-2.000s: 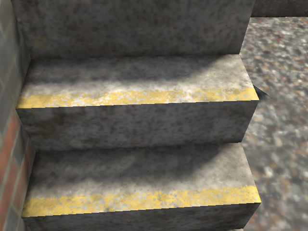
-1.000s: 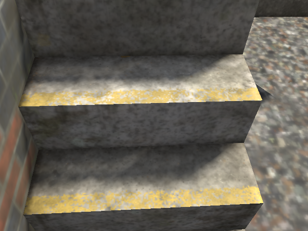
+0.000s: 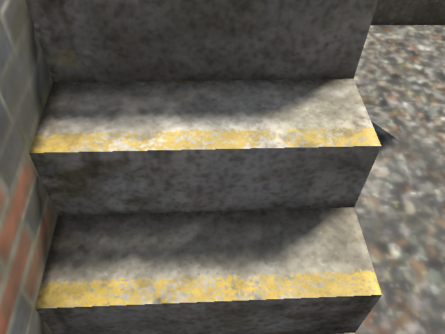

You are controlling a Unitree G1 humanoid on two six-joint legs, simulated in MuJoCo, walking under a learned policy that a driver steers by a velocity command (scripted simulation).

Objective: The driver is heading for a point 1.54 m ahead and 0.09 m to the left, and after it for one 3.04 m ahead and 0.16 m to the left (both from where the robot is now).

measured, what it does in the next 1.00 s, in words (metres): stands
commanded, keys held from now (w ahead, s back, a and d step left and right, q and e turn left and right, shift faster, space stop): w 0.62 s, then no key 0.38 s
